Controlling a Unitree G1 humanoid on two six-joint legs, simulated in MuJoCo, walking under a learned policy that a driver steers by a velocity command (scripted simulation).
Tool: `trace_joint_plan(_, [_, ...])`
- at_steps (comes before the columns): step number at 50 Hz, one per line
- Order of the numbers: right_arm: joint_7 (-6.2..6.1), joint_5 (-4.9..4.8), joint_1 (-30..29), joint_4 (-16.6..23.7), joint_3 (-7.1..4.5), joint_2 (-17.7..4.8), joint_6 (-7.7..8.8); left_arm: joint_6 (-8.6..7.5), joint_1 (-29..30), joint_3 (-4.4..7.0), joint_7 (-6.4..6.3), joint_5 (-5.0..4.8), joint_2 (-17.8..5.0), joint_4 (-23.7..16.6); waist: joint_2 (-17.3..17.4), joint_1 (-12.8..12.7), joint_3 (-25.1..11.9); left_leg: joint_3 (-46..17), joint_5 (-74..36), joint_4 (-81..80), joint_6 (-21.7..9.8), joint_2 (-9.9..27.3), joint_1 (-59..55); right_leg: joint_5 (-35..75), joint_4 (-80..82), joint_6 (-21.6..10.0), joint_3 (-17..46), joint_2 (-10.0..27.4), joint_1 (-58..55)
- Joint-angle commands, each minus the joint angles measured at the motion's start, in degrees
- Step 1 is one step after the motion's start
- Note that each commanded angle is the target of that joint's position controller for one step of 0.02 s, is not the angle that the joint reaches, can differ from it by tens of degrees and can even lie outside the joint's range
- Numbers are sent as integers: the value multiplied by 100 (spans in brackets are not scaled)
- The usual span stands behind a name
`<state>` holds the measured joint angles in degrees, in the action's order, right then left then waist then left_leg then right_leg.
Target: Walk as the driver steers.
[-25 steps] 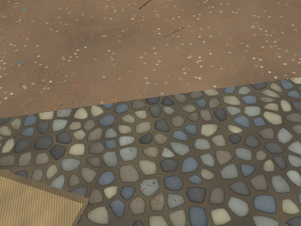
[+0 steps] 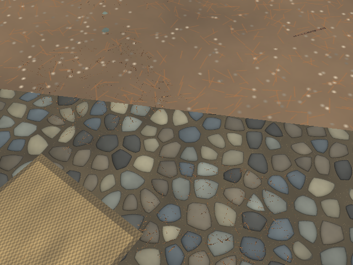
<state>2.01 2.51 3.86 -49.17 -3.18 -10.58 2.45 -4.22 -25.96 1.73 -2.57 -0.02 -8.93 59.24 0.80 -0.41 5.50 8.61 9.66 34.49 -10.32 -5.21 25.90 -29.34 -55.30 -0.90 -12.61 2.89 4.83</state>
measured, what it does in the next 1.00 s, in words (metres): walks ahead: right foot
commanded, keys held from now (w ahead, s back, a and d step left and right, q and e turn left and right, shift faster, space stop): q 0.22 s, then no key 0.42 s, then w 0.36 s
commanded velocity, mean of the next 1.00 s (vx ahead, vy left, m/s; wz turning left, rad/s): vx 0.14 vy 0.00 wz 0.26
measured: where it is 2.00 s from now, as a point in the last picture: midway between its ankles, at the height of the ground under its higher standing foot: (166, 249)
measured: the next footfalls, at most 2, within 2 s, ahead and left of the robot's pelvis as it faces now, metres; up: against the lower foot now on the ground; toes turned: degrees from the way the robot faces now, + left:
right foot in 0.68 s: +0.17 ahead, -0.15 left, +0.00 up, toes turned +15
left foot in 1.08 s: +0.27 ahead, +0.11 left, +0.00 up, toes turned +16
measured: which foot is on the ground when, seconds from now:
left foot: down 0.00-0.68, up 0.70-1.00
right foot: up 0.00-0.66, down 0.68-1.00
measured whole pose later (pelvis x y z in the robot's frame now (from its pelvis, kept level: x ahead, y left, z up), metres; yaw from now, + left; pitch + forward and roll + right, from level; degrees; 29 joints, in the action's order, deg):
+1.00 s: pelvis +0.18 -0.03 +0.04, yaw +14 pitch +1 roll +0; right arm 2.2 1.8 10.5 -49.4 -2.4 -14.6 1.6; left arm -3.2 -24.5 2.8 0.0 1.2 -12.3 55.2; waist 0.8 -2.8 0.6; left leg 1.8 17.1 37.0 -1.4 1.3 23.4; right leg -14.5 -14.5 -1.4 1.4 -1.1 1.0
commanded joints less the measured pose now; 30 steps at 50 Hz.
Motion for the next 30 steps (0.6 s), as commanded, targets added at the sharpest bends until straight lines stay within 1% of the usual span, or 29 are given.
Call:
trace_joint_plan(1, [-146,-199,1507,10,-458,-1541,-103,-2,-58,137,50,22,-667,-835,22,452,-2089,-3787,-3917,-1168,-1749,2644,-3601,105,-3388,29,1406,-223,2961])
trace_joint_plan(2, [-190,-256,1073,91,-358,-1203,-130,-11,304,147,63,62,-728,-965,-149,313,-1206,-3417,-3117,-1567,-1516,2429,-2725,492,-3021,48,1350,-73,3096])
trace_joint_plan(3, [-218,-246,841,121,-281,-938,-124,-5,438,192,63,123,-798,-962,-426,99,-733,-3057,-3077,-1772,-1213,2116,-2092,676,-2565,76,1382,72,2972])
trace_joint_plan(4, [-253,-274,891,120,-244,-821,-107,85,399,223,64,204,-842,-983,-449,-8,-635,-2720,-3393,-1822,-1038,1905,-1719,732,-2193,125,1424,145,2692])
trace_joint_plan(5, [-261,-276,947,93,-214,-764,-84,217,337,227,62,248,-781,-979,-404,-94,-629,-2453,-3515,-1844,-852,1715,-1435,761,-1857,172,1440,176,2408])
trace_joint_plan(6, [-246,-241,992,86,-216,-820,-43,323,336,218,60,236,-700,-1007,-348,-148,-680,-2317,-3684,-1797,-703,1559,-1332,787,-1598,209,1442,160,2283])
trace_joint_plan(7, [-235,-208,1033,97,-241,-935,-13,387,372,209,68,214,-646,-1044,-274,-166,-761,-2218,-3897,-1739,-577,1443,-1328,883,-1412,241,1422,135,2273])
trace_joint_plan(9, [-238,-201,1160,138,-282,-1105,-20,465,615,221,91,196,-684,-1182,-40,-110,-911,-2162,-3914,-1665,-279,1299,-1488,1175,-1086,310,1422,127,2493])
trace_joint_plan(11, [-262,-228,1303,193,-299,-1157,-85,534,981,246,107,203,-793,-1344,194,16,-985,-2264,-3383,-1663,9,1203,-1664,1433,-881,376,1452,128,2787])
trace_joint_plan(13, [-291,-241,1429,238,-289,-1141,-146,603,1219,268,115,192,-873,-1434,321,113,-1004,-2373,-2784,-1738,196,1197,-1835,1609,-731,414,1488,139,3003])
trace_joint_plan(16, [-322,-216,1584,282,-259,-1113,-196,668,1497,289,102,175,-945,-1531,388,227,-897,-2620,-2040,-1875,274,1274,-2029,1673,-506,425,1565,144,3205])
trace_joint_plan(18, [-340,-190,1653,299,-233,-1096,-206,684,1594,295,92,162,-972,-1563,405,270,-814,-2761,-1731,-1942,236,1356,-2163,1621,-324,409,1613,128,3260])
trace_joint_plan(21, [-363,-148,1720,299,-185,-1062,-200,684,1640,285,83,136,-975,-1573,420,297,-723,-2856,-1597,-1973,115,1455,-2293,1428,23,356,1634,71,3139])
trace_joint_plan(24, [-374,-109,1742,275,-127,-1021,-187,673,1640,248,80,104,-932,-1564,433,302,-660,-2840,-1677,-1918,-28,1485,-2257,1131,497,273,1593,-25,2739])
trace_joint_plan(28, [-355,-58,1630,254,-58,-1016,-195,639,1543,187,56,33,-882,-1518,469,275,-613,-2827,-1857,-1728,-250,1449,-1961,631,1320,140,1445,-228,1857])
trace_joint_plan(30, [-352,-62,1522,237,-30,-1022,-210,614,1402,162,17,-8,-871,-1456,485,218,-610,-2880,-2060,-1591,-247,1431,-1840,592,1956,60,1368,-338,1347])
